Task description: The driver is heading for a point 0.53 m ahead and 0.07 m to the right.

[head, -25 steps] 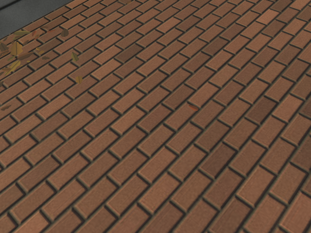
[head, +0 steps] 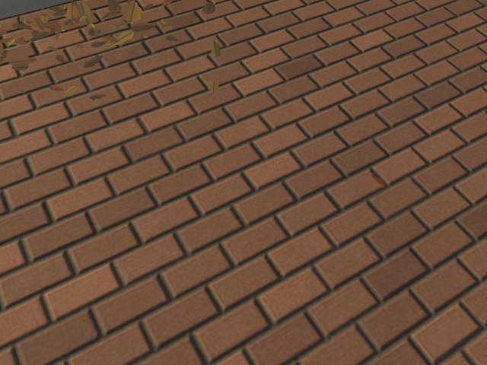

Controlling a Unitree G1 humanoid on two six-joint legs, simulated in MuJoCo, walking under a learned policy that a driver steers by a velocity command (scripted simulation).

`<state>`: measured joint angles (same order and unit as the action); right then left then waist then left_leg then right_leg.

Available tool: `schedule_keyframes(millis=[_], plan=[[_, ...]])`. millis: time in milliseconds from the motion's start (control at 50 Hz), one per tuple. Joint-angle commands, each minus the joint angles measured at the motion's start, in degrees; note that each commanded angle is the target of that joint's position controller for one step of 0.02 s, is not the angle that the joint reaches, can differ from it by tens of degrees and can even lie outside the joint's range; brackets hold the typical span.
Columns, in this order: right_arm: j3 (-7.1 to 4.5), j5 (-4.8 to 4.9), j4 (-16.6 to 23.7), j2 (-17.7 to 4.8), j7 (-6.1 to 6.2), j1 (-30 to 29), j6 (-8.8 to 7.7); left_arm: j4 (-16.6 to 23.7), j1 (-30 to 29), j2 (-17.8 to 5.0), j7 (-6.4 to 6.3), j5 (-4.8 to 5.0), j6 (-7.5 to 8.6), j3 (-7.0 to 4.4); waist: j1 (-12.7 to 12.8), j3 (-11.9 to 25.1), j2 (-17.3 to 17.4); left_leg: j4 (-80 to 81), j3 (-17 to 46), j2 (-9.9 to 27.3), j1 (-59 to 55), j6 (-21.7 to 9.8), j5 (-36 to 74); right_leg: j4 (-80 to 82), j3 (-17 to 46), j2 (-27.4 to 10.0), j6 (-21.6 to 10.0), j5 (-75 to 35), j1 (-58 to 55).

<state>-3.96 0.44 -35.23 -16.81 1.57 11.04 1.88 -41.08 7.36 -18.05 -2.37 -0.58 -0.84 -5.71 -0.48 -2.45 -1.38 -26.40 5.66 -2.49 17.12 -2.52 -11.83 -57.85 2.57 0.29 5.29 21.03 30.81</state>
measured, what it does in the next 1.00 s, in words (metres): steps on the spot: right foot, then left foot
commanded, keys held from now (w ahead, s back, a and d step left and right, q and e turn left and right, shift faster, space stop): q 0.18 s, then no key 0.82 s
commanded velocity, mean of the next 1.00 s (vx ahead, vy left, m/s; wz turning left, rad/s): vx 0.00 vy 0.00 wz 0.25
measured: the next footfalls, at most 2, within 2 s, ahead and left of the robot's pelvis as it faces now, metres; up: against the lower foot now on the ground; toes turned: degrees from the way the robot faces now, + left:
right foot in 0.22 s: +0.06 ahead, -0.13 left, +0.00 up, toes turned +13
left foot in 0.56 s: -0.01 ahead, +0.12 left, +0.00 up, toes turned +9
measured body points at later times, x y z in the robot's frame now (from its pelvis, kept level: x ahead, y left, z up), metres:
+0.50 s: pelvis +0.00 -0.03 +0.00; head +0.03 -0.04 +0.45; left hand +0.08 +0.26 -0.10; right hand +0.19 -0.27 -0.11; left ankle -0.06 +0.11 -0.72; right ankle +0.03 -0.14 -0.74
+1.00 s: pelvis -0.01 +0.00 -0.01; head +0.00 +0.01 +0.44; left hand +0.02 +0.29 -0.13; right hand +0.17 -0.21 -0.12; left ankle -0.05 +0.11 -0.74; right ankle +0.03 -0.14 -0.74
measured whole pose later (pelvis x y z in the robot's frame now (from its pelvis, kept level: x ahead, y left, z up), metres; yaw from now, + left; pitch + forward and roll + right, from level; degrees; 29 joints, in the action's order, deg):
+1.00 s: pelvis -0.01 +0.00 -0.01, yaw +12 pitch -2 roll +0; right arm -1.6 -0.5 -45.7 -13.2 0.2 11.4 -0.6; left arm -49.1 12.0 -15.3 -2.0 -0.5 -0.5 -2.4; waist 1.4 -2.3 0.0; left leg -28.2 3.3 -1.7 9.4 -0.8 -17.0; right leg -26.6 1.4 -2.3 3.0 14.1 10.9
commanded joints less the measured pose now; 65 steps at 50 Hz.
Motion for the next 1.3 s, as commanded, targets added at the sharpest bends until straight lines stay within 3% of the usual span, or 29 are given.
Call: schedule_keyframes(millis=[20,140,180,200,220,240,260,280,320,360,440,480,520,540,560,580,600,620,700,1040,1080,1100,1140,1160,1200,1240,1260,1280,1300], plan=[[-2.82,0.32,3.6,-9.7,0.65,-1.0,-0.47,4.4,-2.5,-2.3,0.47,0.33,1.01,-0.25,-0.4,8.9,9.6,3.9,14.4,12.8,-10.6,-10.5,20.1,7.8,1.9,0.4,0.6,-1.4,0.3],[-3.64,0.61,4.2,-11.8,-0.40,-3.3,0.20,4.7,-1.6,-4.1,1.89,1.20,1.97,-0.70,-0.1,6.8,11.4,3.5,23.5,12.2,-6.0,-10.1,15.6,20.6,2.3,2.6,-1.7,0.6,-8.4],[-3.40,1.43,4.2,-10.9,-0.25,-5.0,0.44,4.0,1.3,-3.8,2.26,1.25,2.49,-0.89,2.0,7.4,11.1,1.1,23.9,10.0,-5.1,-7.8,15.0,31.7,1.4,2.8,-3.2,-6.4,-14.7],[-3.02,1.56,4.0,-9.7,0.01,-4.5,0.48,3.4,3.0,-4.7,2.24,0.84,2.67,-1.21,2.5,8.1,9.7,-1.1,22.1,8.0,-2.9,-5.2,10.5,36.9,2.1,0.1,-4.4,-13.1,-19.9],[-2.17,0.63,3.7,-6.6,0.08,-1.4,0.37,4.0,3.5,-8.1,1.99,-0.26,2.55,-1.78,0.7,10.3,0.3,-10.6,15.8,3.0,2.6,-1.6,-3.2,39.0,11.7,-10.6,-8.2,-20.2,-26.5],[-2.42,0.93,4.9,-7.0,0.25,-0.8,-0.13,3.8,2.0,-11.3,2.17,-1.77,2.19,-2.25,-1.4,6.7,-14.5,-20.6,5.6,-6.3,13.4,1.9,-23.8,40.9,25.0,-19.8,-18.3,-30.0,-25.2],[-3.77,-0.27,3.5,-11.6,0.47,0.5,-0.60,5.1,0.4,-7.9,2.14,-1.76,2.52,-1.42,-0.3,6.9,-10.5,-34.2,6.4,-2.9,13.4,4.5,-26.1,41.2,26.9,-23.2,-23.0,-29.2,-22.3],[-4.54,0.25,2.2,-13.0,0.33,0.9,-0.46,5.6,-2.1,-5.6,1.90,-1.12,2.59,-0.60,-1.2,5.7,-7.1,-39.4,6.5,-2.4,13.3,5.2,-22.4,40.6,21.7,-20.0,-21.5,-27.0,-20.7],[-4.09,0.12,0.4,-10.3,0.66,1.5,0.55,5.5,-4.6,-3.8,1.63,0.56,2.49,0.18,-1.5,3.9,-5.4,-42.4,6.3,-2.2,14.7,7.0,-16.5,39.5,14.8,-14.5,-17.7,-23.8,-21.3],[-3.15,0.64,0.4,-7.5,0.06,0.9,0.87,5.2,-3.2,-3.2,1.05,0.37,1.82,0.75,-0.3,3.6,-6.1,-40.1,4.7,-2.1,13.2,8.5,-14.5,39.3,10.5,-11.9,-17.6,-25.4,-21.8],[-0.85,-0.12,1.4,-2.8,-0.46,-2.2,0.61,4.2,-1.2,-4.2,0.78,0.08,1.00,0.72,1.8,5.8,-8.8,-19.0,-1.0,2.2,5.3,9.2,-15.1,37.7,8.4,-11.4,-17.4,-26.0,-24.8],[-0.96,0.28,0.8,-3.9,-0.71,-1.9,0.29,3.5,0.6,-6.1,0.94,0.47,0.41,0.30,2.8,5.7,-9.7,-10.3,-3.7,2.0,0.9,8.8,-12.7,36.8,9.3,-11.8,-17.8,-26.8,-24.2],[-1.05,0.11,-1.4,-3.9,-0.93,1.6,-0.05,2.8,1.0,-5.5,1.08,1.35,0.25,0.85,0.7,5.3,-8.0,4.9,-5.2,1.2,-6.5,6.9,-0.3,35.0,8.7,-11.0,-16.1,-27.5,-21.9],[-1.05,-0.40,-1.5,-5.0,-0.86,2.0,-0.19,1.7,3.7,-4.5,1.27,1.41,0.77,1.28,0.8,5.4,-6.3,9.2,-2.7,2.5,-11.2,5.2,5.6,34.9,8.4,-10.3,-13.4,-25.8,-19.6],[-1.43,-0.81,-1.0,-8.1,-0.39,2.8,-0.22,1.6,5.0,-3.4,1.75,0.14,1.66,1.83,1.9,7.3,-0.7,6.9,3.2,8.2,-16.9,3.2,16.3,32.3,5.8,-8.3,-9.6,-20.9,-16.0],[-1.70,-1.46,-1.8,-9.9,-0.30,0.8,-0.12,1.9,6.4,-0.5,2.14,-0.91,2.52,2.59,5.3,7.6,9.4,2.8,5.3,10.8,-12.7,-0.5,14.4,32.8,0.0,-3.1,-5.8,-10.5,-16.4],[-0.90,-1.53,-1.1,-5.7,-0.90,-0.8,-0.32,1.9,2.9,-1.5,2.09,-1.43,2.65,2.69,2.9,7.0,8.5,3.3,5.1,9.7,-7.8,-2.1,6.3,32.3,-1.0,-2.6,-3.6,-9.2,-20.2],[-0.54,-1.80,-1.3,-4.7,-1.36,-1.3,-0.82,1.9,0.9,-2.7,2.10,-1.11,2.47,2.31,2.3,4.8,7.4,4.3,4.7,8.6,-5.7,-1.3,2.2,32.1,-1.0,-2.3,-3.2,-10.8,-20.4],[-0.10,-1.17,-2.6,-4.2,-1.31,-0.4,-2.61,0.5,2.1,-2.8,1.34,-0.23,1.35,2.19,1.7,1.9,6.8,4.4,3.5,6.8,-3.7,0.6,3.1,32.1,-0.3,-2.8,-4.0,-14.3,-20.2],[0.68,-0.82,-9.5,-3.4,-1.28,0.1,-3.24,-6.8,4.8,-3.6,-0.14,0.15,0.76,1.92,1.7,2.2,2.2,4.5,1.7,4.9,-5.3,0.5,6.8,33.5,-0.3,-3.5,-2.7,-17.1,-22.7],[0.45,-0.55,-11.0,-4.1,-0.91,1.2,-2.83,-8.1,5.6,-2.8,-0.32,0.40,0.59,2.09,1.4,2.6,3.7,6.5,2.0,4.2,-5.4,-0.5,-8.5,31.4,-3.2,-1.0,-3.0,-6.5,-21.5],[-0.12,-0.24,-11.3,-5.8,-0.71,1.7,-2.54,-8.1,5.0,-2.7,-0.40,0.76,0.74,2.05,0.6,0.8,5.6,8.4,4.4,5.3,-4.5,-2.2,-20.2,28.0,-5.2,0.7,-3.4,0.3,-18.1],[-0.88,0.18,-11.6,-8.5,-0.57,3.7,-2.76,-6.5,2.4,-2.0,-0.20,1.38,2.08,2.25,-1.2,-4.3,11.1,15.0,15.5,12.8,-3.6,-7.2,-34.8,20.3,-6.0,1.3,-4.7,4.6,-8.7],[-1.09,0.47,-12.0,-9.1,-0.48,4.5,-3.29,-5.9,1.3,-1.8,0.14,1.88,3.13,2.35,-1.5,-6.4,12.6,17.2,20.6,16.3,-2.4,-9.4,-35.2,17.2,-4.0,-0.3,-6.0,4.5,-6.6],[-0.93,0.76,-12.1,-8.0,-0.48,3.5,-4.36,-6.0,2.4,-2.2,1.30,2.54,5.02,2.20,-0.3,-6.9,12.6,17.0,21.7,18.5,-4.9,-10.5,-28.7,16.7,-1.9,-2.8,-8.7,6.4,-4.1],[-0.76,1.63,-10.9,-7.5,-0.62,-1.3,-4.29,-8.8,8.1,-1.8,2.47,2.52,6.38,2.10,3.6,-4.3,10.3,13.6,13.9,14.6,-1.2,-7.6,-21.0,29.0,-4.1,-1.9,-10.5,-0.6,-16.4],[-0.31,1.27,-10.4,-5.9,-0.59,-2.4,-3.97,-11.9,13.6,-2.5,2.70,2.13,6.54,1.48,5.5,-1.3,8.0,8.6,9.0,10.7,2.9,-5.6,-16.8,31.9,-4.7,0.0,-9.6,-6.6,-27.0],[0.68,0.44,-9.5,-2.6,-0.68,-3.7,-4.13,-13.9,19.7,-4.7,2.68,1.66,6.59,0.72,7.4,1.0,0.6,-4.0,2.1,5.7,8.6,-2.4,-11.6,36.0,4.3,-5.8,-10.5,-3.9,-34.8],[1.11,0.23,-6.9,-0.8,-0.33,-4.9,-4.91,-14.3,24.6,-11.5,3.12,1.50,6.87,-0.76,8.3,2.0,-15.2,-21.8,-5.4,-1.4,19.8,1.6,-15.0,45.8,27.8,-17.9,-17.1,5.1,-40.7]])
